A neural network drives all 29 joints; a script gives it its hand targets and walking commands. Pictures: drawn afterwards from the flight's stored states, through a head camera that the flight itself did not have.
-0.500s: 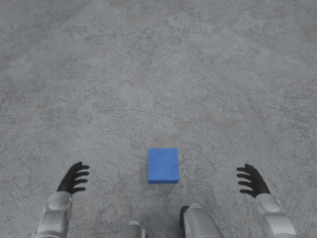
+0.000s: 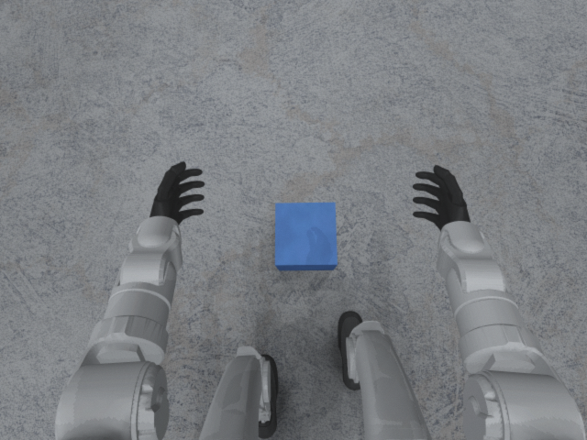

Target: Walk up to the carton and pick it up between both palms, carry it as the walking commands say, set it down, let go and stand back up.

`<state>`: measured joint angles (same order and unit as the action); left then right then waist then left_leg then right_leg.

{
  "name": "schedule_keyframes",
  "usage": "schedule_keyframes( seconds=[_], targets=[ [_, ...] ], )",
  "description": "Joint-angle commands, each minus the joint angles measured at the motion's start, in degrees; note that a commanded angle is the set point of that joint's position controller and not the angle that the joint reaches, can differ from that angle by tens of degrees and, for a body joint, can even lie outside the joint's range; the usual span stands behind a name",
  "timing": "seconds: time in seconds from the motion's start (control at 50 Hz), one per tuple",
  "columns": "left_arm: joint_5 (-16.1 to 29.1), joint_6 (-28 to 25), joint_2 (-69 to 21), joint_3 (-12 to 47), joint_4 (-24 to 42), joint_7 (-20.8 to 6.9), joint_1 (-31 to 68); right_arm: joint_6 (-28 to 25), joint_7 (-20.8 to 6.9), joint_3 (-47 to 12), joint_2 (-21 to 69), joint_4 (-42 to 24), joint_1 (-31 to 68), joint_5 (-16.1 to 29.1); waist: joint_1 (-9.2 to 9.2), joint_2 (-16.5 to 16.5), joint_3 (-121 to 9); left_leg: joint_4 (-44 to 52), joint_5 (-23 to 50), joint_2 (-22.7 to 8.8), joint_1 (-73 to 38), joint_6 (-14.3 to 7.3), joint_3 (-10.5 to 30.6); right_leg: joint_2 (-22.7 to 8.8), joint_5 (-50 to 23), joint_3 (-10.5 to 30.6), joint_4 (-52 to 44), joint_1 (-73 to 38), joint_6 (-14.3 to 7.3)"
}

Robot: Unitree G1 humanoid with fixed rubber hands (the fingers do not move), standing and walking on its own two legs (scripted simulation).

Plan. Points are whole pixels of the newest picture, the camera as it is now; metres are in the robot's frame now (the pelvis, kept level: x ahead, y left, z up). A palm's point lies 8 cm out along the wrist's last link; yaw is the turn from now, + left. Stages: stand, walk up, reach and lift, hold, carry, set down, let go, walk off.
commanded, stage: reach and lift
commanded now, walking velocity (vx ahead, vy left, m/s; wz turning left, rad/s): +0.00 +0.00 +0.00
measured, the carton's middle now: (305, 238) +0.47 -0.02 -0.60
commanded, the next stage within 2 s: none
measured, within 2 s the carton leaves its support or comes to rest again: neither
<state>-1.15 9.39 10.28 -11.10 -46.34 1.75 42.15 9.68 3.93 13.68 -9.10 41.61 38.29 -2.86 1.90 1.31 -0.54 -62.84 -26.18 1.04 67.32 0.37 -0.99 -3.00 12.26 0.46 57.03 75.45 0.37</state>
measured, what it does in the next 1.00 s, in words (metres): lowers itself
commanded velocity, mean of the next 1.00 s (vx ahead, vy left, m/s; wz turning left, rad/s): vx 0.00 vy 0.00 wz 0.00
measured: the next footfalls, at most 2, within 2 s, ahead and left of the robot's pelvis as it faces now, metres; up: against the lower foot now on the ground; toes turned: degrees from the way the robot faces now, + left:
none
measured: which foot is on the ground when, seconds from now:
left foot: down 0.00-1.00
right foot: down 0.00-1.00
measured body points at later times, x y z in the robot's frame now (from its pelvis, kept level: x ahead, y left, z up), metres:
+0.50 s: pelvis +0.00 -0.01 -0.03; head +0.29 -0.02 +0.31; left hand +0.51 +0.14 -0.14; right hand +0.47 -0.20 -0.15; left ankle +0.02 +0.12 -0.64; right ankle +0.12 -0.13 -0.64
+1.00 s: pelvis -0.02 +0.00 -0.16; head +0.30 -0.01 +0.15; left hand +0.50 +0.14 -0.30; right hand +0.47 -0.20 -0.31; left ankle +0.02 +0.12 -0.64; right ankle +0.12 -0.13 -0.64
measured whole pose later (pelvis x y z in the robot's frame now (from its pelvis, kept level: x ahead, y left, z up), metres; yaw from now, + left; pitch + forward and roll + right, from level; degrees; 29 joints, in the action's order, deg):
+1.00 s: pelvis -0.02 +0.00 -0.16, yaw +2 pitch +49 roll +2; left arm 2.7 4.8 11.6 -8.5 -49.5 6.8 64.0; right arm 3.2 8.4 18.2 -8.0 47.8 60.0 -0.5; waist 3.0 0.7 -3.7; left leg -98.1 -35.8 1.7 111.6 1.3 0.1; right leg -3.4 18.9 0.8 89.8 120.4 0.0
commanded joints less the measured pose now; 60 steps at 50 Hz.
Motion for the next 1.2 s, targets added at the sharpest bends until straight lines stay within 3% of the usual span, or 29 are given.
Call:
schedule_keyframes(
  seconds=[0.0,0.22,0.36,0.58,0.76,0.9,1.18],
  targets=[
    [0.2,-2.5,7.1,-1.3,4.2,-0.2,13.9,-2.6,1.2,1.2,-3.3,-5.3,12.9,0.3,0.38,-2.4,-44.4,9.2,8.7,4.4,4.2,1.1,0.2,5.6,-12.7,0.4,1.2,-42.6,0.7],
    [-1.3,-5.3,8.2,-3.3,-0.4,-1.3,26.2,-4.7,4.0,4.0,1.3,-2.1,25.2,-1.5,0.2,-1.8,-54.1,5.9,10.2,5.7,16.1,1.6,-1.1,5.9,-19.6,3.5,4.4,-47.4,1.1],
    [-3.1,-5.9,5.8,-5.0,2.1,-1.1,27.7,-5.6,3.5,7.4,2.3,-4.2,25.8,-4.5,1.02,-1.0,-59.0,5.7,14.7,6.0,15.0,2.1,-1.2,6.0,-25.0,2.6,5.3,-47.0,1.3],
    [-5.0,-7.1,2.0,-6.3,-0.5,0.4,28.2,-7.9,1.9,9.9,2.8,0.8,27.3,-5.7,0.87,-0.7,-51.0,-1.7,11.0,6.1,22.9,2.5,0.1,6.6,-15.4,0.9,12.0,-25.3,1.1],
    [-0.9,-6.9,3.9,-2.1,2.2,3.2,31.9,-8.3,3.7,7.6,0.0,0.1,30.1,-2.3,1.91,0.8,-62.9,-13.8,11.2,6.7,25.6,3.2,-0.5,7.7,-15.7,-0.9,24.2,-17.5,1.2],
    [3.2,-5.8,5.3,1.8,3.8,4.9,34.0,-7.6,4.4,4.8,-2.4,-1.1,32.3,1.5,1.65,0.6,-66.1,-21.2,10.6,6.5,29.3,3.2,-1.0,7.4,-14.6,-1.9,31.8,-11.9,1.4],
    [8.2,-5.9,9.2,6.0,-3.9,6.0,43.4,-8.5,5.7,0.6,-7.3,9.4,42.3,7.9,1.94,-0.3,-58.2,-31.6,0.5,5.3,42.7,2.3,-1.2,6.1,-4.7,-0.4,41.5,-4.8,0.5]
  ],
)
